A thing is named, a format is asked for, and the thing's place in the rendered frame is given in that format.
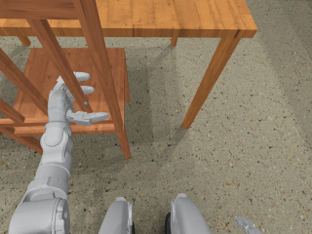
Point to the chair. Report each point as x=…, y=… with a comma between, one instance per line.
x=107, y=68

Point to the left robot forearm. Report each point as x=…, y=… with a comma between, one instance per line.
x=54, y=169

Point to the left robot hand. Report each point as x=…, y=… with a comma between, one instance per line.
x=61, y=100

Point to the left robot shin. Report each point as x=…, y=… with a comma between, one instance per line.
x=129, y=230

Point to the left robot upper arm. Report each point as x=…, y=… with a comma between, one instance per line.
x=46, y=216

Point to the right robot hand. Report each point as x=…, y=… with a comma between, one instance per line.
x=247, y=225

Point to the table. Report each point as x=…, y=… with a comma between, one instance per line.
x=229, y=20

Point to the robot right thigh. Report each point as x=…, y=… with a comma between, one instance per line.
x=186, y=214

